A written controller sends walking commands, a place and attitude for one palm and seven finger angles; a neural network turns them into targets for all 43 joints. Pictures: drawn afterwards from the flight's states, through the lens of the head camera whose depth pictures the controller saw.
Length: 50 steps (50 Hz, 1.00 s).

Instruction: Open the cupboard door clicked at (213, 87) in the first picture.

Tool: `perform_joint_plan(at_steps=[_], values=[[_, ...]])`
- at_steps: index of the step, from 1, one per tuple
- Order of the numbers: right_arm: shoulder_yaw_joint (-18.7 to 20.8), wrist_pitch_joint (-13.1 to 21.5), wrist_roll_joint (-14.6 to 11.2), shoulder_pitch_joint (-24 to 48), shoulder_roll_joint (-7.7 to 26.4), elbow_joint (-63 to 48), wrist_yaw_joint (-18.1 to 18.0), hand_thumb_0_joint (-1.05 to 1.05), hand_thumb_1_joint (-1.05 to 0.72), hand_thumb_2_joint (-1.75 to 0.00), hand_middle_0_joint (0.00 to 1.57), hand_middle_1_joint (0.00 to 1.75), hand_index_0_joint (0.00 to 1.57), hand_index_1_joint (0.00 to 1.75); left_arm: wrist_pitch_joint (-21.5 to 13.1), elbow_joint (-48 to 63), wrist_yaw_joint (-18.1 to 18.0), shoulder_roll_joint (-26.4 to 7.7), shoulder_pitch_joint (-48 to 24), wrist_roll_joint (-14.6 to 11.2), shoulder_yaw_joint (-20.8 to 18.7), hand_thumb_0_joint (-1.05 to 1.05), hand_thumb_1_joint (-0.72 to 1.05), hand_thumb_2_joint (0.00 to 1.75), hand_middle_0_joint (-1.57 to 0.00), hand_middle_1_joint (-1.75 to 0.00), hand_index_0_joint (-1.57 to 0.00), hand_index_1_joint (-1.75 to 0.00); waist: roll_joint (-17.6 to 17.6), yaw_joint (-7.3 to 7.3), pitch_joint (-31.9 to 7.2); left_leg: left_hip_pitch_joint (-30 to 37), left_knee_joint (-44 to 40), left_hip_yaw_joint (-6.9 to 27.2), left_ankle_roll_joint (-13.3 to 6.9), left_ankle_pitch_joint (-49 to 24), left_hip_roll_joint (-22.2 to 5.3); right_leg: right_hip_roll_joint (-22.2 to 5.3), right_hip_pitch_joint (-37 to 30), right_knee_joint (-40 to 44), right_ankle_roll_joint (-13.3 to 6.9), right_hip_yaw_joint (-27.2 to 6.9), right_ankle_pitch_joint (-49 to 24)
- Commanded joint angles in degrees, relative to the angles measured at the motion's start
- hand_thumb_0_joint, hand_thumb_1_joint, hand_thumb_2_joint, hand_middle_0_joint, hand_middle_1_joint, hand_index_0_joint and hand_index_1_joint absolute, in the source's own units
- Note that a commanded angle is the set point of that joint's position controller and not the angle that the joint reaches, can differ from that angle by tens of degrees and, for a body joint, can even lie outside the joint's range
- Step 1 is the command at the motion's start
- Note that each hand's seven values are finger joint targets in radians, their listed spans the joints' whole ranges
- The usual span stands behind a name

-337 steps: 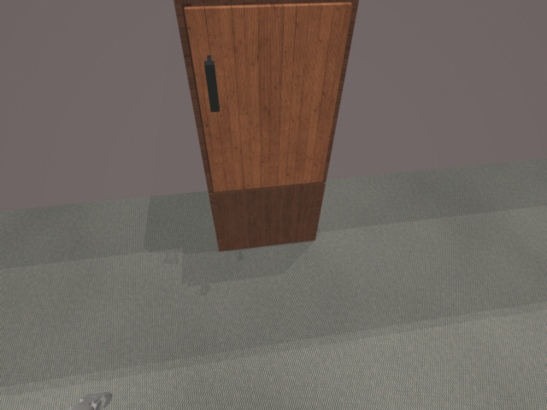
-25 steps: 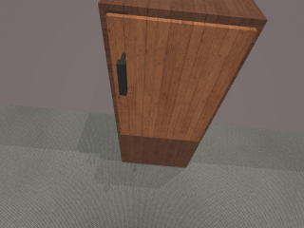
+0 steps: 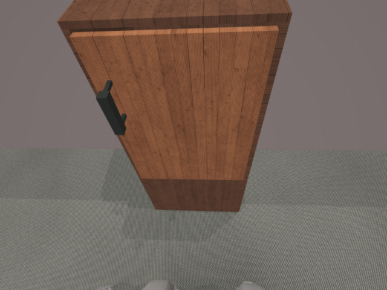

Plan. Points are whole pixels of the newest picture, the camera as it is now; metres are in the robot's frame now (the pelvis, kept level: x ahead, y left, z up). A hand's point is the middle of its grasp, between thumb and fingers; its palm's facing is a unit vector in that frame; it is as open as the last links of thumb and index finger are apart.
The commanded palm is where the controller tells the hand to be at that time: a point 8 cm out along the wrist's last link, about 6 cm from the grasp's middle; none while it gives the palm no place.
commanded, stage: come to a stop and stand still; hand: left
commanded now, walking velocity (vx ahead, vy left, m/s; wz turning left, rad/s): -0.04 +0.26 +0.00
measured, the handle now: (114, 108) +0.50 +0.22 +0.07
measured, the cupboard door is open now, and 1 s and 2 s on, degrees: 0 0 0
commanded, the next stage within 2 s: none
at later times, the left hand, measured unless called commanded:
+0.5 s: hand out of the picture -0.03 +0.23 -0.16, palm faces +0.08 -0.98 -0.17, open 7.4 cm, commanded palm none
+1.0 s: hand out of the picture +0.00 +0.18 -0.16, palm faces +0.04 -0.97 -0.23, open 7.3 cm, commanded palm none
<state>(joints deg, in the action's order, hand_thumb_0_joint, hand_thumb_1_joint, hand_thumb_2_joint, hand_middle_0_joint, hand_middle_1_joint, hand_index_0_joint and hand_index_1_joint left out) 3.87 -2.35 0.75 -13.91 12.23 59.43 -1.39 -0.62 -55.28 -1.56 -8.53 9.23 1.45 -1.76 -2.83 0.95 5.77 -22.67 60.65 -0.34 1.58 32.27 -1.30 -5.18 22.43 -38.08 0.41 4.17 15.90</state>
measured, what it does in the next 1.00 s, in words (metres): steps on the spot: left foot, then right foot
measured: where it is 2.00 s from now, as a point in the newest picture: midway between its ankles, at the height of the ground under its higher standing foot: outside the picture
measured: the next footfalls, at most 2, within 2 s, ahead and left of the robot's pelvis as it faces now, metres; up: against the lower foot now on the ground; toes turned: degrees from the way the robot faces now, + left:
left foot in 0.26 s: +0.00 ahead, +0.13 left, +0.00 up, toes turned +4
right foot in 0.74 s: -0.03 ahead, -0.10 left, +0.00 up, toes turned -1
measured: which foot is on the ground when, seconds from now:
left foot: up 0.00-0.24, down 0.26-1.00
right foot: down 0.00-0.26, up 0.28-0.72, down 0.74-1.00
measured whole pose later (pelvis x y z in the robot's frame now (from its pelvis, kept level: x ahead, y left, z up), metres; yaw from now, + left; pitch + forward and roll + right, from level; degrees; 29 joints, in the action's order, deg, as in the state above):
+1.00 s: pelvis -0.04 -0.01 +0.01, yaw +1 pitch -2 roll +0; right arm 1.1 -0.2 1.1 -17.8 9.3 60.3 -1.7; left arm -0.1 -57.4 -2.9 -9.6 16.4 0.7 -0.4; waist -0.4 1.7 -1.4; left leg -13.5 32.1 -2.8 1.0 16.3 -2.7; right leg 0.8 9.1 -31.2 -1.9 3.2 20.0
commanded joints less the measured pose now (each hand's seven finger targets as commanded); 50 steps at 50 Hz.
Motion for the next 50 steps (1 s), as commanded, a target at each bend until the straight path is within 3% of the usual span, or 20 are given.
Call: perform_joint_plan(at_steps=[1, 8, 11, 12, 13, 14, 15, 17, 19, 24, 29, 32, 33, 34, 36, 37, 38, 40, 45, 50], values=[[0.33, -0.06, 0.12, -1.55, 1.97, -4.08, 0.89, 0.00, -0.90, -0.90, 0.20, 0.30, 0.20, 0.30, -0.06, 2.32, -1.12, -11.95, 6.39, 0.19, -3.32, 0.00, 0.90, 0.90, -0.20, -0.30, -0.20, -0.30, 15.31, -2.96, -9.13, -6.57, 8.86, 0.95, 1.43, -5.34, 0.20, -15.18, -11.10, 14.68, -9.61, -12.30, -34.79], [-0.15, 0.17, 0.08, 0.87, 0.45, -6.16, 1.77, 0.00, -0.90, -0.90, 0.20, 0.30, 0.20, 0.30, 1.00, 3.86, -1.16, -14.01, 4.08, 1.10, -4.13, 0.00, 0.90, 0.90, -0.20, -0.30, -0.20, -0.30, 13.28, -3.16, -7.74, 1.47, -12.81, -2.32, 0.70, -6.36, 0.59, -14.54, -5.07, 18.39, -10.35, -13.28, -8.03], [-0.71, 1.31, -0.11, -6.08, 0.14, -4.31, 1.46, 0.00, -0.90, -0.90, 0.20, 0.30, 0.20, 0.30, 1.92, 4.17, -0.81, -13.32, 1.98, 0.37, -3.85, 0.00, 0.90, 0.90, -0.20, -0.30, -0.20, -0.30, 12.03, 0.32, -8.68, 16.20, -31.34, -4.97, -0.57, -16.14, 2.30, -9.96, 2.70, 15.22, -6.28, -10.32, 4.27], [-0.54, 1.70, -0.02, -8.57, 1.96, -3.74, 1.14, 0.00, -0.90, -0.90, 0.20, 0.30, 0.20, 0.30, 2.42, 4.48, -0.58, -10.58, 2.12, 0.03, -3.12, 0.00, 0.90, 0.90, -0.20, -0.30, -0.20, -0.30, 5.46, 1.38, -8.56, 21.07, -37.06, -2.66, -0.83, -15.57, -0.29, -5.79, 6.96, 9.93, -3.64, -7.01, 10.72], [0.49, 2.02, 0.68, -9.11, 6.33, -4.37, 0.82, 0.00, -0.90, -0.90, 0.20, 0.30, 0.20, 0.30, 2.86, 5.39, -0.38, -5.73, 2.76, -0.24, -2.18, 0.00, 0.90, 0.90, -0.20, -0.30, -0.20, -0.30, -12.52, 1.93, -6.03, 17.21, -46.48, 13.50, -4.10, -5.79, -11.57, 1.05, 11.71, -2.53, -0.26, -1.68, 15.91], [0.59, 1.61, 1.17, -6.68, 9.13, -6.22, 0.57, 0.00, -0.90, -0.90, 0.20, 0.30, 0.20, 0.30, 3.07, 5.98, -0.48, -4.76, 1.01, -0.23, -1.70, 0.00, 0.90, 0.90, -0.20, -0.30, -0.20, -0.30, -17.38, 1.97, -1.10, 5.47, -52.24, 22.46, -9.14, -4.00, -18.36, 3.74, 11.16, -10.80, 0.65, -2.19, 17.08], [-0.10, 1.65, 1.70, -3.01, 8.40, -7.54, 0.47, 0.00, -0.90, -0.90, 0.20, 0.30, 0.20, 0.30, 2.78, 5.87, -0.05, -5.80, 1.02, -0.29, -1.96, 0.00, 0.90, 0.90, -0.20, -0.30, -0.20, -0.30, -10.77, 0.32, 0.72, -1.06, -53.36, 20.84, -12.58, -1.30, -19.28, 2.11, 7.38, -15.66, -0.28, -5.14, 12.44], [-1.20, 2.79, 1.39, 0.63, 4.77, -6.83, -0.23, 0.00, -0.90, -0.90, 0.20, 0.30, 0.20, 0.30, 2.50, 1.62, 0.70, -5.55, 4.61, 0.47, -2.26, 0.00, 0.90, 0.90, -0.20, -0.30, -0.20, -0.30, -6.09, -2.25, -0.14, 2.48, -52.00, 15.42, -9.14, -4.70, -13.22, 3.09, 7.24, -21.59, -0.35, -6.60, 4.68], [-1.75, 3.90, 0.91, -1.58, 3.33, -6.34, -0.57, 0.00, -0.90, -0.90, 0.20, 0.30, 0.20, 0.30, 1.85, -0.48, 1.23, -4.86, 6.99, 0.37, -1.90, 0.00, 0.90, 0.90, -0.20, -0.30, -0.20, -0.30, -2.10, -2.05, -1.44, 7.33, -51.20, 11.82, -8.42, -12.67, -11.86, 3.12, 8.81, -23.35, 0.21, -6.42, 0.79], [-1.79, 4.65, 0.87, -8.94, 2.69, -2.99, -1.60, 0.00, -0.90, -0.90, 0.20, 0.30, 0.20, 0.30, 1.79, -1.58, 0.95, -4.55, 6.92, 0.22, -1.54, 0.00, 0.90, 0.90, -0.20, -0.30, -0.20, -0.30, -0.16, -0.02, -3.28, 16.85, -48.67, 11.88, -10.07, -30.15, -14.78, 2.80, 10.56, -20.73, 1.19, -6.72, 2.45], [-1.65, 4.31, 1.18, -11.46, 3.58, -0.26, -2.06, 0.00, -0.90, -0.90, 0.20, 0.30, 0.20, 0.30, 1.95, -1.53, 0.90, -2.94, 5.09, -0.35, -0.71, 0.00, 0.90, 0.90, -0.20, -0.30, -0.20, -0.30, -4.07, 1.13, -6.78, 21.03, -43.88, 9.31, -11.74, -48.91, -15.32, 2.61, 3.63, -7.86, 1.03, -4.18, 9.32], [-1.36, 3.67, 0.97, -10.42, 3.75, 1.07, -1.64, 0.00, -0.90, -0.90, 0.20, 0.30, 0.20, 0.30, 1.45, -2.75, 0.68, -1.54, 6.09, -0.86, -0.23, 0.00, 0.90, 0.90, -0.20, -0.30, -0.20, -0.30, -6.09, 0.62, -7.72, 17.24, -42.99, 8.85, -11.04, -42.66, -13.41, 3.61, -4.10, 2.37, 0.41, -2.65, 8.99], [-1.44, 3.59, 0.09, -5.94, 7.73, -3.17, -1.34, 0.00, -0.90, -0.90, 0.20, 0.30, 0.20, 0.30, 0.71, 0.15, 0.58, -9.77, 9.03, 0.29, 0.97, 0.00, 0.90, 0.90, -0.20, -0.30, -0.20, -0.30, -1.85, -1.51, -4.00, 11.95, -42.32, 7.10, -9.01, -30.40, -11.23, 3.57, -7.81, 7.37, -0.71, -1.51, 6.81], [-0.74, 4.00, 0.65, -2.76, 6.74, -5.17, -1.29, 0.00, -0.90, -0.90, 0.20, 0.30, 0.20, 0.30, 0.93, -1.35, 0.73, -3.96, 13.30, 0.00, 0.47, 0.00, 0.90, 0.90, -0.20, -0.30, -0.20, -0.30, 2.21, -3.56, -7.96, 7.99, -35.13, 5.23, -6.56, -21.87, -9.64, 3.24, -9.97, 13.92, -0.47, -2.31, -0.90], [-1.29, 3.99, 0.29, -6.85, 1.15, -3.82, -1.31, 0.00, -0.90, -0.90, 0.20, 0.30, 0.20, 0.30, 0.42, -1.75, -0.41, -6.48, 12.39, 0.23, 0.02, 0.00, 0.90, 0.90, -0.20, -0.30, -0.20, -0.30, 5.73, -0.85, -10.72, 5.23, -28.51, -0.36, -3.38, -22.07, -2.88, -2.87, -15.27, 16.03, -3.83, -10.06, -13.83], [-1.63, 3.73, 0.26, -8.10, 0.12, -4.04, -1.07, 0.00, -0.90, -0.90, 0.20, 0.30, 0.20, 0.30, 0.39, -0.86, -0.54, -7.29, 11.16, -0.03, 0.12, 0.00, 0.90, 0.90, -0.20, -0.30, -0.20, -0.30, 5.10, 0.33, -11.19, 5.20, -28.60, -1.49, -2.60, -18.90, -1.51, -4.43, -14.20, 16.24, -4.94, -10.64, -10.35], [-1.86, 3.85, 0.45, -8.49, -0.57, -4.07, -0.61, 0.00, -0.90, -0.90, 0.20, 0.30, 0.20, 0.30, 0.15, 0.12, -0.55, -7.47, 10.73, -0.07, 0.47, 0.00, 0.90, 0.90, -0.20, -0.30, -0.20, -0.30, 2.33, 0.54, -11.38, 7.05, -29.83, -1.59, -2.57, -19.72, -1.03, -4.85, -13.00, 15.57, -4.80, -9.24, -9.45], [-1.85, 3.40, 0.86, -8.49, 0.44, -2.83, -0.75, 0.00, -0.90, -0.90, 0.20, 0.30, 0.20, 0.30, 0.08, -0.18, -0.95, -7.13, 9.97, -0.33, -0.27, 0.00, 0.90, 0.90, -0.20, -0.30, -0.20, -0.30, 11.98, 0.54, -8.25, 5.37, -28.05, -1.13, -2.85, -22.81, -2.01, -2.18, -12.11, 14.30, -4.70, -8.77, -12.73], [-2.02, 3.27, 0.45, -7.74, 1.12, -1.86, -0.73, 0.00, -0.90, -0.90, 0.20, 0.30, 0.20, 0.30, -0.34, -0.18, -1.24, -6.96, 11.13, -0.57, 0.08, 0.00, 0.90, 0.90, -0.20, -0.30, -0.20, -0.30, 4.51, -0.02, -2.12, 7.22, -31.38, -0.16, -3.04, -28.57, -3.45, -1.11, -10.30, 12.76, -3.38, -7.29, -20.00], [-1.99, 2.71, 0.27, -5.61, 1.72, -1.68, -0.53, 0.00, -0.90, -0.90, 0.20, 0.30, 0.20, 0.30, -0.56, -0.02, -1.31, -7.94, 11.94, -0.61, 0.14, 0.00, 0.90, 0.90, -0.20, -0.30, -0.20, -0.30, 5.31, -0.28, -1.38, 8.25, -32.17, -0.60, -2.65, -25.69, -3.30, -1.55, -10.51, 15.21, -2.85, -8.06, -18.92]])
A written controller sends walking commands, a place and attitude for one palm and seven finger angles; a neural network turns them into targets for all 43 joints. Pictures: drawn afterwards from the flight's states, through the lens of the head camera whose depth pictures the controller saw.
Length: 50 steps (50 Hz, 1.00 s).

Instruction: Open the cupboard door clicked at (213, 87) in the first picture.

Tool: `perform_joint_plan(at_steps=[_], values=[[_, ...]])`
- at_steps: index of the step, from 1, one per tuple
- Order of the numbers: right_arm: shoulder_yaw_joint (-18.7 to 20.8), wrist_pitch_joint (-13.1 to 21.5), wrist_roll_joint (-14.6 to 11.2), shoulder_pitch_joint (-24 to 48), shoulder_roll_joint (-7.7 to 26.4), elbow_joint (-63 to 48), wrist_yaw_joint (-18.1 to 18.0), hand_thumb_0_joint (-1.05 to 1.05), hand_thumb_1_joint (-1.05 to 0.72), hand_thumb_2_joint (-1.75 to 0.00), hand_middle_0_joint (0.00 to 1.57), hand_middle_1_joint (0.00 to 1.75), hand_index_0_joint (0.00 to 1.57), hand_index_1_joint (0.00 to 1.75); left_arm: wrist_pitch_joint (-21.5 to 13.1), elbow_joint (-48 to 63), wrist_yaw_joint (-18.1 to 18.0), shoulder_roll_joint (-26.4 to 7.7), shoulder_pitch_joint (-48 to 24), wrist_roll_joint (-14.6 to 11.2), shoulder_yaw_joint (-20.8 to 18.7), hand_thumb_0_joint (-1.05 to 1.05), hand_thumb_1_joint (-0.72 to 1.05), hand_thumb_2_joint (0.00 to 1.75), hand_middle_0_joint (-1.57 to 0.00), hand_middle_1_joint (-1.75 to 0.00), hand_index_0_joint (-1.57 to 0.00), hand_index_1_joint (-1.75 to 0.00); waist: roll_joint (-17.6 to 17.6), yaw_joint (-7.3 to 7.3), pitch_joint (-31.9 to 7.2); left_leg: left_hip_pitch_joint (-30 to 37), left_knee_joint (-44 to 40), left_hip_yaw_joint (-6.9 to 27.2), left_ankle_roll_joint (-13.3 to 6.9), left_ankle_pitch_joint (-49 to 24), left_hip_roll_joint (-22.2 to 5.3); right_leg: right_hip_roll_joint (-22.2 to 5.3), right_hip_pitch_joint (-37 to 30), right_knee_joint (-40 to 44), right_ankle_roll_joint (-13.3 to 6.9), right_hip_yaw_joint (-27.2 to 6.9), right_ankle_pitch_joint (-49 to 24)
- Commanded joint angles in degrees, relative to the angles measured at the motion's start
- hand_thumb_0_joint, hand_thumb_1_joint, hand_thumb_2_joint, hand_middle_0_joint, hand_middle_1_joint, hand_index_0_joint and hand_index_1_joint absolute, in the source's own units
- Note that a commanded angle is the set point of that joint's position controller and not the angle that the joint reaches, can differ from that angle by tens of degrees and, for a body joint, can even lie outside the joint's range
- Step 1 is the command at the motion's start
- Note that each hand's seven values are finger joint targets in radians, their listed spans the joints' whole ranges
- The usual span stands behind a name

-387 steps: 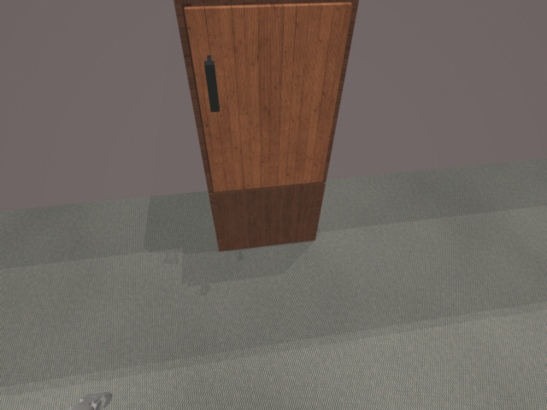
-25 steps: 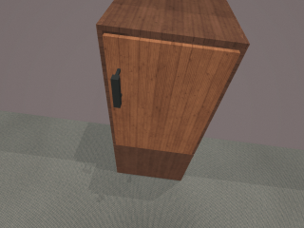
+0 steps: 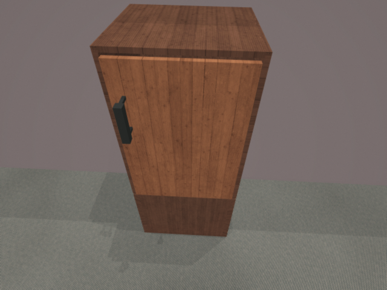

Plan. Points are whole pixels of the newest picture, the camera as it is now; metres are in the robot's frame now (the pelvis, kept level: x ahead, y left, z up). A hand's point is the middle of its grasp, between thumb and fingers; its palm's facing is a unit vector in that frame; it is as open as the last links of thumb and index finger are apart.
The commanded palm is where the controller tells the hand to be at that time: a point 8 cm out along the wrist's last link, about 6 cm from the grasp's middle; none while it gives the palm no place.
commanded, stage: come to a stop and stand still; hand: left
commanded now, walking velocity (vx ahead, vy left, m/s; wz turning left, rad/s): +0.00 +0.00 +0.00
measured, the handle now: (125, 119) +0.55 +0.22 +0.06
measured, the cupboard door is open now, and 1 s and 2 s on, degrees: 0 0 0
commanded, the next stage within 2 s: look again from close up in 1.04 s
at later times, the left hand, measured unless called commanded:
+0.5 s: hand out of the picture -0.08 +0.19 -0.17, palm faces +0.04 -0.99 -0.16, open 7.4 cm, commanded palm none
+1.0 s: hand out of the picture -0.09 +0.22 -0.17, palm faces +0.04 -0.98 -0.17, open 7.4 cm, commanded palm none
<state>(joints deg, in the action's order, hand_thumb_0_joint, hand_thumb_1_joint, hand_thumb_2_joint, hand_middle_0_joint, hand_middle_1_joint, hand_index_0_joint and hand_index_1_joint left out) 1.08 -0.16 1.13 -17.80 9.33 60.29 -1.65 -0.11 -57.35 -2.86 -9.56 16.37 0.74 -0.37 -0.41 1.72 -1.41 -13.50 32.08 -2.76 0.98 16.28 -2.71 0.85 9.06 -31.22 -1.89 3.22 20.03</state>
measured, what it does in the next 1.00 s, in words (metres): shifts its weight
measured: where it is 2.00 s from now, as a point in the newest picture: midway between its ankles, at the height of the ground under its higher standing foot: outside the picture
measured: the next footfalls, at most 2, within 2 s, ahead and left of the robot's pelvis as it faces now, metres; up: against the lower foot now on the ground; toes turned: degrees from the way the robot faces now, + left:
none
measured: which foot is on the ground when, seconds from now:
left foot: down 0.00-1.00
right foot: down 0.00-1.00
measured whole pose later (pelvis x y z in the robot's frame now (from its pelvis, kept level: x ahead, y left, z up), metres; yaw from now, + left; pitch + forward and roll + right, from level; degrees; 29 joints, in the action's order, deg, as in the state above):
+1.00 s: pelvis -0.05 +0.06 +0.01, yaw +0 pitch -2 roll -1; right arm 1.6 -0.8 0.6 -17.8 7.3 63.7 -0.6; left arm 0.2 -61.8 -2.9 -6.6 23.0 1.7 -0.2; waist 0.0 0.2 -0.3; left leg -15.2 24.8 -5.2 -4.1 8.3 1.8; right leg -3.6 11.7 -25.6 2.7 1.2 12.1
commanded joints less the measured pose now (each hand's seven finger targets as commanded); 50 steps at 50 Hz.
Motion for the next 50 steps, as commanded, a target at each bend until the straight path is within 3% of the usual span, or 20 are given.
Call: perform_joint_plan(at_steps=[1, 12, 22, 38, 50], values=[[0.78, 0.39, -0.10, -1.01, 4.68, -2.58, -0.21, 0.00, -0.90, -0.90, 0.20, 0.30, 0.20, 0.30, -1.16, 1.96, -0.01, -7.05, 4.77, 0.09, -1.25, 0.00, 0.90, 0.90, -0.20, -0.30, -0.20, -0.30, 3.41, -1.15, 6.42, -0.87, -3.70, 1.65, -1.91, -8.45, -1.71, -7.86, 3.33, 9.44, -0.51, -7.61, -22.03], [0.48, 0.30, -0.26, 1.37, 5.88, -1.82, 0.43, 0.00, -0.90, -0.90, 0.20, 0.30, 0.20, 0.30, -1.39, 0.76, 0.35, -6.69, 5.55, 0.16, -0.58, 0.00, 0.90, 0.90, -0.20, -0.30, -0.20, -0.30, 1.04, -1.12, 7.91, 1.35, -8.26, 3.20, -1.85, -4.81, -1.97, -7.05, 6.94, 15.00, -0.07, -8.15, -4.81], [0.38, 0.59, -0.53, -0.56, 5.27, 0.44, 0.40, 0.00, -0.90, -0.90, 0.20, 0.30, 0.20, 0.30, -1.35, -1.98, 0.23, -4.71, 8.61, 0.20, -0.23, 0.00, 0.90, 0.90, -0.20, -0.30, -0.20, -0.30, 1.33, -1.40, 6.86, 0.18, -11.07, 4.49, -2.02, -2.75, -2.41, -6.79, 5.29, 14.90, 0.46, -6.94, -3.84], [1.26, 0.54, -0.56, -2.69, 5.27, 1.15, 0.33, 0.00, -0.90, -0.90, 0.20, 0.30, 0.20, 0.30, -0.15, -3.48, 0.02, -1.48, 12.11, 0.92, -0.46, 0.00, 0.90, 0.90, -0.20, -0.30, -0.20, -0.30, -2.66, -2.65, 7.15, -7.14, -19.98, 10.35, -3.17, 12.23, -4.97, -4.95, 2.16, 8.18, 1.80, -2.53, -5.25], [1.82, 0.10, -0.54, -2.50, 4.51, 0.78, 0.57, 0.00, -0.90, -0.90, 0.20, 0.30, 0.20, 0.30, -0.33, -3.66, -0.06, -0.88, 13.00, 1.17, -0.73, 0.00, 0.90, 0.90, -0.20, -0.30, -0.20, -0.30, -0.10, -1.88, 8.25, -5.42, -18.63, 8.88, -2.78, 11.62, -3.89, -5.42, 6.87, 9.95, 1.84, -4.05, -1.96]])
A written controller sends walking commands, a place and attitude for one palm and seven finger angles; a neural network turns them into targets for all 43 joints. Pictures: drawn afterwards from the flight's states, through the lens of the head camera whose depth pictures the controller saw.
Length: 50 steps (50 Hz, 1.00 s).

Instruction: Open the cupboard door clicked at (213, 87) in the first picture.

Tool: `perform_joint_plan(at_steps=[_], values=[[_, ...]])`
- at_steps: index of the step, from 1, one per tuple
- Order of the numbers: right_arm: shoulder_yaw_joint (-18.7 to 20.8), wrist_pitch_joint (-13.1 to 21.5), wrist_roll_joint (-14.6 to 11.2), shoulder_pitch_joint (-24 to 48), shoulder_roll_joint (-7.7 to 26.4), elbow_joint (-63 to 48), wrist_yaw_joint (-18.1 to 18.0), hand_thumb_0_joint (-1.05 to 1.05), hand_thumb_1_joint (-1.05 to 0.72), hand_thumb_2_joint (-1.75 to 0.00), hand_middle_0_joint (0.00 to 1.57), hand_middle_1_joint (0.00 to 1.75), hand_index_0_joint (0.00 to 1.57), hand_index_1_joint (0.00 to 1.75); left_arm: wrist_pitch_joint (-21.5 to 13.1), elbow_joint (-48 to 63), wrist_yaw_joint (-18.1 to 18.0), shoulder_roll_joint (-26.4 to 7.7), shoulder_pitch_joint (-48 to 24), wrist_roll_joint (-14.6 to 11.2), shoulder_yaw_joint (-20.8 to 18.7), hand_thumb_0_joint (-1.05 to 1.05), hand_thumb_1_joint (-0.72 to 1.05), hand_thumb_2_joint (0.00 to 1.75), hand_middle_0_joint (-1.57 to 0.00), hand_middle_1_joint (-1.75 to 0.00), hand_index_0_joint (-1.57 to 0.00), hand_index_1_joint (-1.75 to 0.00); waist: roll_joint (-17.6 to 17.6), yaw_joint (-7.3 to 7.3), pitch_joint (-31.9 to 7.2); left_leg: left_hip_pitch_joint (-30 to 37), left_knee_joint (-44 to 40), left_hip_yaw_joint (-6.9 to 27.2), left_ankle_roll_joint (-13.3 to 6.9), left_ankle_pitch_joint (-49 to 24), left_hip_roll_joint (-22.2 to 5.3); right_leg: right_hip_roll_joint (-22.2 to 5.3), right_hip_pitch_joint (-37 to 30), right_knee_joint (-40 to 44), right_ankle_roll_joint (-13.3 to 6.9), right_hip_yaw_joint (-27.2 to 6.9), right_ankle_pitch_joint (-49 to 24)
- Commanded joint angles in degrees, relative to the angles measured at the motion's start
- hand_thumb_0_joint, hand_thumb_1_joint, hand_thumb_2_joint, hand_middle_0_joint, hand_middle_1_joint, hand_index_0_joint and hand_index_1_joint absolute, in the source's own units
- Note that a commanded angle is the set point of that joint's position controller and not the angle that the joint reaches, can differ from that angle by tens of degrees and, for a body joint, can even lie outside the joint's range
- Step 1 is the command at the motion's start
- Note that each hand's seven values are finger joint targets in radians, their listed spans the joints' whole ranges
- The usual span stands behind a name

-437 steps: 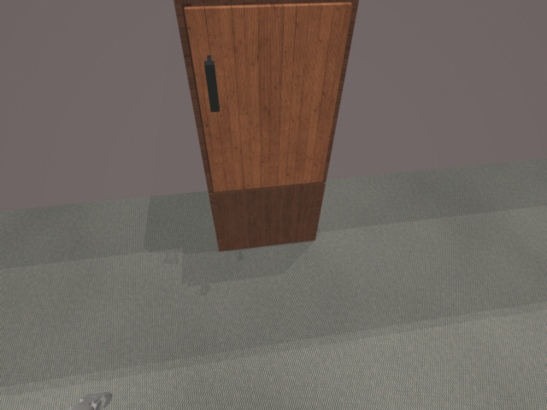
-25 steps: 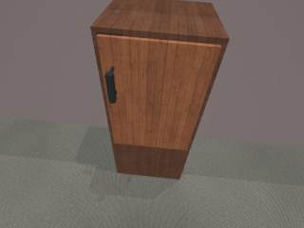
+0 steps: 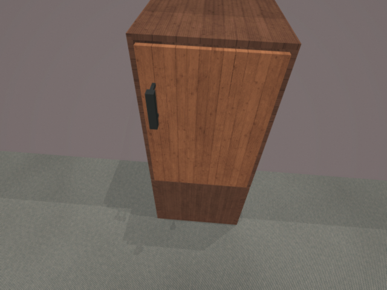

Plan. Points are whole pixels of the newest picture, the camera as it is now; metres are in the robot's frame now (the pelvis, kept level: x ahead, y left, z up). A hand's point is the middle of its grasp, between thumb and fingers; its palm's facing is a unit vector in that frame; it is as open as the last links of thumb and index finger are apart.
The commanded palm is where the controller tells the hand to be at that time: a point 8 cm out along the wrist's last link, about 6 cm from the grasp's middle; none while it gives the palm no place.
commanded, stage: come to a stop and stand still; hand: left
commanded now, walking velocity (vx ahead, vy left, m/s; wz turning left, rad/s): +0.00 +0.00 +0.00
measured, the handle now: (153, 106) +0.60 +0.16 +0.05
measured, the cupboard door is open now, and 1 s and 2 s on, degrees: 0 0 0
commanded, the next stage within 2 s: look again from close up in 0.04 s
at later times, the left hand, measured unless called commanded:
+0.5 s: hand out of the picture -0.03 +0.14 -0.18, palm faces +0.03 -0.99 -0.16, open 7.4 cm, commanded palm none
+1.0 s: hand out of the picture +0.01 +0.14 -0.18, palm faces +0.01 -0.99 -0.17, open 7.4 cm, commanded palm none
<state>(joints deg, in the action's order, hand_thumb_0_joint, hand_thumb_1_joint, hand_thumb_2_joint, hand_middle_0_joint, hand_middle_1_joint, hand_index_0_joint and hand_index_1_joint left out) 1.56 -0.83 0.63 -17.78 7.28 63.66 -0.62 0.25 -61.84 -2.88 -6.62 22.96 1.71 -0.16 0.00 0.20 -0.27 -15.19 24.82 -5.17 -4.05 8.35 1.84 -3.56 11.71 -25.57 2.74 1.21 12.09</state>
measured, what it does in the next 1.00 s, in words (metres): stands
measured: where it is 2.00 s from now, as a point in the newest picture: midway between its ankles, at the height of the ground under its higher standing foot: outside the picture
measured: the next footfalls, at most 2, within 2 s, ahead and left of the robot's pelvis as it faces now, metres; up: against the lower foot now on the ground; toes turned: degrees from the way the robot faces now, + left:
none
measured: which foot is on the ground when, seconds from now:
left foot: down 0.00-1.00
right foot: down 0.00-1.00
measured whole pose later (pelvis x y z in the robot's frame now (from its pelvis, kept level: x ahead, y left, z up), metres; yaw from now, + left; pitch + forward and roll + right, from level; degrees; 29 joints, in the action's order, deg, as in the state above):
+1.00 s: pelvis +0.02 -0.02 +0.00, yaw -1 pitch -1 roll +0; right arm 1.1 0.1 0.4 -16.4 7.8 64.3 -0.8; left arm -0.2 -61.9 -2.8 -7.0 19.6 1.2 0.1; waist 0.3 0.6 1.1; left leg -13.9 24.4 -5.4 -2.8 9.7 0.5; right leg -2.2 10.5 -24.7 1.9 0.8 13.1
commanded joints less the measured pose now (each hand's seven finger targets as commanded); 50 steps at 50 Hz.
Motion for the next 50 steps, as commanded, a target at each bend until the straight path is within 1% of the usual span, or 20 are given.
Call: perform_joint_plan(at_steps=[1, 5, 7, 11, 13, 16, 19, 23, 25, 27, 29, 32, 36, 37, 39, 40, 42, 44, 46, 50], values=[[1.36, 0.70, -0.04, -2.55, 6.60, -2.66, -0.43, 0.00, -0.90, -0.90, 0.20, 0.30, 0.20, 0.30, -0.69, 0.83, -0.05, -3.92, 6.35, 0.23, -1.02, 0.00, 0.90, 0.90, -0.20, -0.30, -0.20, -0.30, -0.26, -0.28, 7.33, -3.84, -11.57, 11.54, 2.26, 20.06, -8.44, -0.82, 4.34, 4.23, -2.80, -2.16, 6.31], [1.37, 0.84, -0.09, -2.14, 6.57, -2.78, -0.45, 0.00, -0.90, -0.90, 0.20, 0.30, 0.20, 0.30, -0.87, 0.49, -0.05, -3.90, 6.84, 0.21, -1.07, 0.00, 0.90, 0.90, -0.20, -0.30, -0.20, -0.30, -0.99, -0.28, 6.24, -2.55, -11.27, 11.14, 2.27, 18.63, -8.50, -1.03, 4.40, 4.30, -2.92, -2.37, 5.25], [1.36, 0.77, -0.12, -2.00, 6.65, -2.87, -0.39, 0.00, -0.90, -0.90, 0.20, 0.30, 0.20, 0.30, -0.97, 0.45, 0.01, -4.23, 6.82, 0.24, -1.12, 0.00, 0.90, 0.90, -0.20, -0.30, -0.20, -0.30, -0.15, -0.34, 6.86, -3.45, -10.72, 10.60, 2.34, 18.97, -8.12, -1.28, 4.59, 5.14, -2.93, -2.87, 6.89], [1.27, 0.65, -0.12, -1.94, 6.33, -3.15, -0.32, 0.00, -0.90, -0.90, 0.20, 0.30, 0.20, 0.30, -1.13, 0.51, 0.05, -4.59, 6.88, 0.16, -1.05, 0.00, 0.90, 0.90, -0.20, -0.30, -0.20, -0.30, 0.79, -0.06, 7.35, -2.42, -8.86, 9.80, 2.47, 17.08, -7.36, -1.78, 6.95, 6.78, -3.20, -4.37, 9.71], [1.21, 0.68, -0.14, -2.35, 6.27, -2.95, -0.31, 0.00, -0.90, -0.90, 0.20, 0.30, 0.20, 0.30, -1.29, 0.65, 0.05, -4.88, 6.54, 0.08, -1.08, 0.00, 0.90, 0.90, -0.20, -0.30, -0.20, -0.30, 1.43, 0.15, 6.46, -1.11, -7.73, 9.28, 2.54, 15.20, -7.23, -2.04, 7.29, 7.30, -3.33, -4.69, 9.86], [1.06, 0.86, -0.13, -2.35, 6.11, -2.80, -0.35, 0.00, -0.90, -0.90, 0.20, 0.30, 0.20, 0.30, -1.37, 0.76, 0.08, -4.85, 5.96, -0.03, -1.07, 0.00, 0.90, 0.90, -0.20, -0.30, -0.20, -0.30, 1.40, 0.28, 6.08, -0.90, -7.41, 9.15, 2.57, 14.13, -7.24, -2.18, 7.20, 7.23, -3.43, -4.87, 9.37], [0.96, 1.12, -0.18, -2.32, 5.97, -2.68, -0.38, 0.00, -0.90, -0.90, 0.20, 0.30, 0.20, 0.30, -1.49, 0.89, 0.08, -4.89, 5.76, -0.09, -1.00, 0.00, 0.90, 0.90, -0.20, -0.30, -0.20, -0.30, 0.29, 0.09, 5.45, -0.67, -7.20, 9.04, 2.53, 12.58, -7.45, -2.18, 6.23, 6.73, -3.43, -4.57, 6.94], [0.76, 1.30, -0.25, -2.43, 5.79, -2.34, -0.42, 0.00, -0.90, -0.90, 0.20, 0.30, 0.20, 0.30, -1.59, 0.87, 0.03, -5.06, 5.23, -0.19, -0.90, 0.00, 0.90, 0.90, -0.20, -0.30, -0.20, -0.30, 0.88, -0.01, 5.05, -0.37, -6.65, 8.75, 2.61, 10.56, -7.50, -2.29, 5.17, 6.66, -3.59, -4.65, 5.43], [0.68, 1.33, -0.18, -2.44, 5.75, -2.18, -0.43, 0.00, -0.90, -0.90, 0.20, 0.30, 0.20, 0.30, -1.52, 0.93, 0.06, -4.99, 4.80, -0.18, -0.96, 0.00, 0.90, 0.90, -0.20, -0.30, -0.20, -0.30, 0.11, -0.07, 6.16, -1.48, -7.24, 9.02, 2.64, 11.45, -7.50, -2.22, 5.12, 6.47, -3.50, -4.32, 5.42], [0.67, 1.40, -0.14, -2.32, 5.65, -2.13, -0.46, 0.00, -0.90, -0.90, 0.20, 0.30, 0.20, 0.30, -1.59, 0.91, 0.07, -4.88, 4.69, -0.25, -0.91, 0.00, 0.90, 0.90, -0.20, -0.30, -0.20, -0.30, 0.68, -0.17, 5.89, -1.20, -6.89, 8.81, 2.63, 10.40, -7.43, -2.29, 4.82, 6.51, -3.55, -4.46, 4.75], [0.54, 1.49, -0.17, -2.43, 5.55, -1.94, -0.49, 0.00, -0.90, -0.90, 0.20, 0.30, 0.20, 0.30, -1.56, 1.06, 0.01, -4.93, 4.40, -0.29, -0.87, 0.00, 0.90, 0.90, -0.20, -0.30, -0.20, -0.30, -0.07, -0.05, 4.80, -0.22, -6.59, 8.74, 2.64, 8.82, -7.56, -2.36, 4.09, 6.12, -3.61, -4.23, 2.98], [0.48, 1.40, -0.13, -2.35, 5.57, -1.78, -0.49, 0.00, -0.90, -0.90, 0.20, 0.30, 0.20, 0.30, -1.42, 1.11, 0.03, -4.83, 3.77, -0.32, -0.84, 0.00, 0.90, 0.90, -0.20, -0.30, -0.20, -0.30, -0.42, -0.08, 5.85, -0.98, -7.50, 9.13, 2.69, 10.60, -7.73, -2.13, 4.15, 6.03, -3.52, -3.98, 3.50], [0.56, 1.50, -0.11, -2.18, 5.68, -1.72, -0.51, 0.00, -0.90, -0.90, 0.20, 0.30, 0.20, 0.30, -1.33, 1.07, 0.00, -4.79, 3.39, -0.28, -0.88, 0.00, 0.90, 0.90, -0.20, -0.30, -0.20, -0.30, -0.57, -0.21, 5.01, -0.39, -8.03, 9.18, 2.65, 10.37, -8.12, -2.00, 3.16, 5.37, -3.39, -3.62, 1.60], [0.59, 1.53, -0.14, -2.29, 5.70, -1.76, -0.55, 0.00, -0.90, -0.90, 0.20, 0.30, 0.20, 0.30, -1.32, 1.16, 0.00, -4.78, 3.07, -0.30, -0.84, 0.00, 0.90, 0.90, -0.20, -0.30, -0.20, -0.30, -0.11, -0.12, 5.19, -0.34, -8.09, 9.19, 2.63, 9.76, -8.27, -1.91, 3.01, 5.29, -3.39, -3.58, 0.84], [0.61, 1.78, -0.22, -2.14, 5.87, -1.73, -0.61, 0.00, -0.90, -0.90, 0.20, 0.30, 0.20, 0.30, -1.33, 1.34, -0.06, -4.91, 2.79, -0.31, -0.89, 0.00, 0.90, 0.90, -0.20, -0.30, -0.20, -0.30, -0.07, -0.23, 3.83, 0.61, -7.49, 8.88, 2.56, 6.45, -8.54, -2.07, 1.82, 4.85, -3.26, -3.37, -1.73], [0.53, 1.79, -0.24, -2.06, 5.79, -1.72, -0.65, 0.00, -0.90, -0.90, 0.20, 0.30, 0.20, 0.30, -1.29, 1.40, -0.08, -4.92, 2.52, -0.32, -0.89, 0.00, 0.90, 0.90, -0.20, -0.30, -0.20, -0.30, 0.14, -0.19, 4.40, 0.54, -7.38, 8.87, 2.59, 5.68, -8.53, -1.99, 2.06, 4.68, -3.22, -3.45, -2.05], [0.56, 1.76, -0.26, -1.93, 5.77, -1.71, -0.66, 0.00, -0.90, -0.90, 0.20, 0.30, 0.20, 0.30, -1.27, 1.34, -0.06, -4.80, 2.52, -0.34, -0.85, 0.00, 0.90, 0.90, -0.20, -0.30, -0.20, -0.30, -0.13, -0.19, 4.27, 0.82, -7.60, 8.67, 2.57, 6.36, -8.54, -2.08, 2.01, 4.99, -3.20, -3.58, -1.58], [0.56, 1.78, -0.27, -1.77, 5.88, -1.67, -0.65, 0.00, -0.90, -0.90, 0.20, 0.30, 0.20, 0.30, -1.34, 1.29, -0.08, -5.12, 2.24, -0.32, -0.90, 0.00, 0.90, 0.90, -0.20, -0.30, -0.20, -0.30, 0.71, -0.15, 4.25, 1.26, -7.08, 8.37, 2.57, 5.03, -8.37, -2.26, 1.84, 5.26, -3.25, -3.66, -1.92], [0.56, 1.68, -0.25, -1.59, 5.97, -1.49, -0.63, 0.00, -0.90, -0.90, 0.20, 0.30, 0.20, 0.30, -1.32, 1.23, -0.02, -5.19, 2.05, -0.35, -0.86, 0.00, 0.90, 0.90, -0.20, -0.30, -0.20, -0.30, 0.26, -0.06, 4.67, 1.46, -7.39, 8.29, 2.70, 6.58, -8.28, -2.23, 2.50, 5.63, -3.23, -3.82, -0.48], [0.49, 1.68, -0.22, -1.22, 6.20, -1.36, -0.63, 0.00, -0.90, -0.90, 0.20, 0.30, 0.20, 0.30, -1.32, 1.05, 0.04, -5.46, 1.87, -0.34, -0.91, 0.00, 0.90, 0.90, -0.20, -0.30, -0.20, -0.30, -0.14, -0.13, 4.46, 1.73, -7.93, 8.48, 2.68, 7.22, -8.37, -2.18, 2.09, 5.83, -3.26, -3.83, -0.37]])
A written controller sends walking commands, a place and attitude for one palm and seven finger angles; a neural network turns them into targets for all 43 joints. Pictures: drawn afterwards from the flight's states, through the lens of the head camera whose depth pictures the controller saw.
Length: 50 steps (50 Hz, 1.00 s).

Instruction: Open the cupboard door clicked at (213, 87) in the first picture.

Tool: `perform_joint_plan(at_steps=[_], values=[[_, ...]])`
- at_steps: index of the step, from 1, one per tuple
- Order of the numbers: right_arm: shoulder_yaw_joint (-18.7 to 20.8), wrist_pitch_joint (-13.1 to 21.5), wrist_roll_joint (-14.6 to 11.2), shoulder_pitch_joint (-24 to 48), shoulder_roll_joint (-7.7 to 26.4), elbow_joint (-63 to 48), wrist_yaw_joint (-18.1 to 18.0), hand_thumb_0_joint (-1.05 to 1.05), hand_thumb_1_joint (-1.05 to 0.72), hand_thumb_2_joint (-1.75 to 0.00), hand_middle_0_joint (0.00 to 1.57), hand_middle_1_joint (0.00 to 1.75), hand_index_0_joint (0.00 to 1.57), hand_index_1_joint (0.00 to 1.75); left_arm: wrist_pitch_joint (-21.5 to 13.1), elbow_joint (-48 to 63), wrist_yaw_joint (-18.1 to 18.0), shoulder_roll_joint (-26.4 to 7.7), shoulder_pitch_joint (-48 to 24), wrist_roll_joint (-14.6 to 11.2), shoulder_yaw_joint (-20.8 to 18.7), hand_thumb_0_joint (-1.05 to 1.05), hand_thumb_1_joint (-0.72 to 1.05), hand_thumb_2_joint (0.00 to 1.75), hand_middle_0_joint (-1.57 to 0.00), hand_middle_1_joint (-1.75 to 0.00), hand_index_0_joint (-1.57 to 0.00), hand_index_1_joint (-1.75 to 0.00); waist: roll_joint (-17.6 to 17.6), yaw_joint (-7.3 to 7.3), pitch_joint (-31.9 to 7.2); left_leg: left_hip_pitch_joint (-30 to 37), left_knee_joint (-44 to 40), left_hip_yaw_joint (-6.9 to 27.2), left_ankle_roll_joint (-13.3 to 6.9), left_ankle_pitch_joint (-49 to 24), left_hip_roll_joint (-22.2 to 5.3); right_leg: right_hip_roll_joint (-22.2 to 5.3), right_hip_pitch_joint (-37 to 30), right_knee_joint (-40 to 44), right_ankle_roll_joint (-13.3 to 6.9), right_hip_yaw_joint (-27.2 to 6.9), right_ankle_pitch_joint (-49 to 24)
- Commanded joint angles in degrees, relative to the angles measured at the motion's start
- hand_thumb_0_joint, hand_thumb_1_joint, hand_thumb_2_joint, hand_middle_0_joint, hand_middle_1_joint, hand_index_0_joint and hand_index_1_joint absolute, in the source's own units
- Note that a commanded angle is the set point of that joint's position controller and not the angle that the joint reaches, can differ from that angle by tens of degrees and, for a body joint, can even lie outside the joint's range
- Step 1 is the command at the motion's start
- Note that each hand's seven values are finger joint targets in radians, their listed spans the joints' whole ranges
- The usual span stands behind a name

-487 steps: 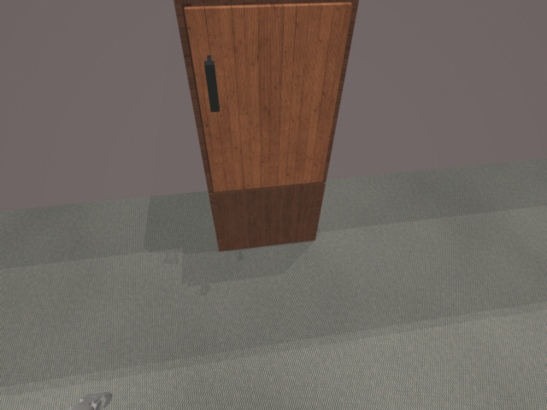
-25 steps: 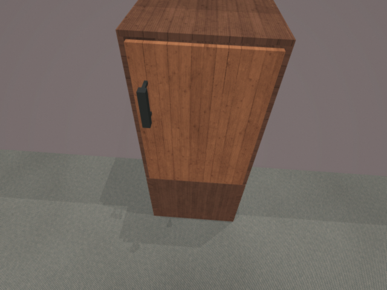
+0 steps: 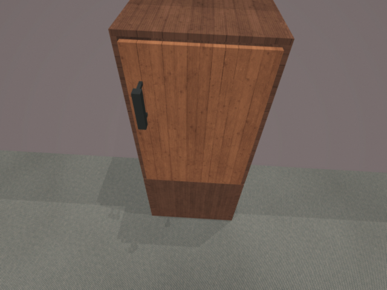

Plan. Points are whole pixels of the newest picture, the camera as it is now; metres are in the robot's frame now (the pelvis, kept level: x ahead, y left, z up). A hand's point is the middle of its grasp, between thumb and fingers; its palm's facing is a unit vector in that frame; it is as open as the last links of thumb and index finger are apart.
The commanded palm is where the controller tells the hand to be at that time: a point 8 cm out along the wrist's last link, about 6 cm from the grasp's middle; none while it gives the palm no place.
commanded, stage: come to a stop and stand still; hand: left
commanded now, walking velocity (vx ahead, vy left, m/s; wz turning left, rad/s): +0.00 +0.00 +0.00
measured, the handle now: (141, 105) +0.58 +0.18 +0.05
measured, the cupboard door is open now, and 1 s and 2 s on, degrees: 0 0 0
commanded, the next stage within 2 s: look again from close up in 0.84 s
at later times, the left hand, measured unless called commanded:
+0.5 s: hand out of the picture +0.05 +0.18 -0.17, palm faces +0.00 -0.97 -0.23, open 7.4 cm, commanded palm none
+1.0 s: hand out of the picture +0.08 +0.18 -0.17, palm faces -0.01 -0.97 -0.25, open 7.4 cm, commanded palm none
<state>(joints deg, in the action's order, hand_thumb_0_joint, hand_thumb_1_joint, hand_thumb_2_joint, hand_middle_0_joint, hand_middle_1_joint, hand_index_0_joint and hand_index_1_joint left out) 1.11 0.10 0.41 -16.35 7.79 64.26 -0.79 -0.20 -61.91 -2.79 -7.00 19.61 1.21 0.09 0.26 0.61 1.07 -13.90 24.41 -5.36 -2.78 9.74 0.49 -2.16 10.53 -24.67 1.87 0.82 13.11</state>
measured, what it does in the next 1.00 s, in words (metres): stands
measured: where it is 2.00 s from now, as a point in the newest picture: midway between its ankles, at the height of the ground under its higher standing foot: outside the picture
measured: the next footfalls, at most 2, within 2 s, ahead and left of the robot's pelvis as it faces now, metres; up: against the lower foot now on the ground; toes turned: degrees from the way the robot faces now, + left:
none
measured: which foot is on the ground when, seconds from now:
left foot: down 0.00-1.00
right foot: down 0.00-1.00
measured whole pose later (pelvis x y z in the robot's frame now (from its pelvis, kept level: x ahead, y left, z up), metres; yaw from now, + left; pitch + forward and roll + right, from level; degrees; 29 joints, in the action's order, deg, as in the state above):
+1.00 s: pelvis +0.04 -0.02 +0.00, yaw +0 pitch +0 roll +0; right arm -0.4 1.2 0.8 -10.4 12.6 63.2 -0.6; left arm -0.5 -61.5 -1.5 -13.1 12.7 0.8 0.4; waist 0.9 -0.1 1.6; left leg -11.2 25.6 -5.0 -1.1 14.1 -0.4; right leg -1.3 7.9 -25.9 0.4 1.1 17.7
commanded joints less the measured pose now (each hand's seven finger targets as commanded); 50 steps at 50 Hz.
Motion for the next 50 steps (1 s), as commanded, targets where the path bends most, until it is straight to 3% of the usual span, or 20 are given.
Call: perform_joint_plan(at_steps=[1, 2, 3, 4, 5, 8, 12, 16, 24, 50], values=[[0.46, 1.12, -0.14, 1.58, 8.10, -6.29, -0.12, 0.00, -0.90, -0.90, 0.20, 0.30, 0.20, 0.30, -1.09, 0.01, -1.72, -7.18, 4.98, 0.78, -0.44, 0.00, 0.90, 0.90, -0.20, -0.30, -0.20, -0.30, 1.59, -1.54, 5.94, -3.51, 2.04, 5.37, 2.88, 3.65, -6.98, -4.34, 4.63, 3.96, -2.94, -2.74, -1.27], [0.36, 0.50, 0.54, -0.75, 5.95, -7.67, 0.43, 0.00, -0.90, -0.90, 0.20, 0.30, 0.20, 0.30, -1.31, 3.28, -1.05, -8.80, 2.07, 0.29, -0.83, 0.00, 0.90, 0.90, -0.20, -0.30, -0.20, -0.30, 0.44, 0.47, 2.38, -2.07, 1.80, 5.83, 2.82, 13.02, -4.34, -5.38, 8.45, 4.54, -4.29, -5.54, 16.42], [0.42, 0.53, 1.24, -0.33, 6.00, -7.54, 0.85, 0.00, -0.90, -0.90, 0.20, 0.30, 0.20, 0.30, -1.62, 4.39, -0.51, -9.68, 0.68, 0.59, -1.35, 0.00, 0.90, 0.90, -0.20, -0.30, -0.20, -0.30, -3.16, 0.39, 3.95, -1.94, 1.87, 5.62, 2.58, 12.58, -3.73, -5.15, 11.29, 3.93, -4.73, -5.27, 18.13], [0.32, 0.74, 1.23, -2.08, 6.39, -7.79, 0.70, 0.00, -0.90, -0.90, 0.20, 0.30, 0.20, 0.30, -1.72, 4.22, -0.26, -9.33, 0.69, 0.37, -1.17, 0.00, 0.90, 0.90, -0.20, -0.30, -0.20, -0.30, -4.05, 1.20, 2.29, -2.44, 0.42, 7.26, 1.81, 13.35, -4.59, -4.11, 10.43, 2.28, -4.72, -4.28, 17.36], [0.32, 0.94, 1.08, -1.99, 6.65, -8.13, 0.56, 0.00, -0.90, -0.90, 0.20, 0.30, 0.20, 0.30, -1.74, 4.11, -0.03, -8.42, 1.50, 0.22, -0.94, 0.00, 0.90, 0.90, -0.20, -0.30, -0.20, -0.30, -6.32, 0.77, 1.59, -3.13, -1.45, 8.70, 1.19, 13.34, -5.31, -3.04, 9.30, 0.53, -4.68, -3.45, 13.92], [0.32, 1.44, 0.71, -1.09, 7.51, -9.09, 0.29, 0.00, -0.90, -0.90, 0.20, 0.30, 0.20, 0.30, -1.65, 3.79, 0.39, -7.21, 2.34, 0.24, -0.59, 0.00, 0.90, 0.90, -0.20, -0.30, -0.20, -0.30, -3.41, -0.43, 1.38, -5.48, -4.95, 11.57, -0.28, 13.62, -7.12, -1.62, 5.22, -2.22, -4.21, -1.29, 7.14], [0.39, 1.84, 0.50, -0.86, 8.57, -8.62, 0.09, 0.00, -0.90, -0.90, 0.20, 0.30, 0.20, 0.30, -1.70, 3.46, 0.51, -7.19, 1.87, 0.07, -0.37, 0.00, 0.90, 0.90, -0.20, -0.30, -0.20, -0.30, 0.64, -0.63, 2.69, -4.32, -5.09, 10.67, -0.41, 10.13, -6.93, -2.16, 5.05, -1.11, -3.97, -2.56, 3.48], [0.26, 2.40, 0.42, -0.92, 9.30, -7.91, -0.09, 0.00, -0.90, -0.90, 0.20, 0.30, 0.20, 0.30, -2.05, 3.77, 0.51, -8.87, 0.68, -0.07, -0.72, 0.00, 0.90, 0.90, -0.20, -0.30, -0.20, -0.30, 2.59, -0.48, 1.40, -0.75, -3.02, 8.49, -0.34, 0.45, -6.41, -3.20, 4.08, -0.24, -3.84, -3.48, -1.56], [0.25, 2.65, 0.35, 1.65, 10.64, -6.90, -0.32, 0.00, -0.90, -0.90, 0.20, 0.30, 0.20, 0.30, -1.99, 4.12, 0.51, -11.55, -1.13, -0.15, -1.25, 0.00, 0.90, 0.90, -0.20, -0.30, -0.20, -0.30, 0.35, -0.77, -1.11, 2.83, -0.82, 6.72, -0.07, -7.83, -6.60, -4.03, 1.61, -0.13, -3.61, -4.03, -8.57], [0.02, 2.18, 0.35, 5.75, 13.01, -3.76, -0.53, 0.00, -0.90, -0.90, 0.20, 0.30, 0.20, 0.30, -1.52, 2.80, 1.02, -14.27, -5.35, -0.26, -1.50, 0.00, 0.90, 0.90, -0.20, -0.30, -0.20, -0.30, -0.08, -0.99, -1.61, 6.05, -2.55, 6.68, 0.64, -10.41, -7.48, -4.59, -0.97, 2.45, -3.70, -3.97, -11.35]])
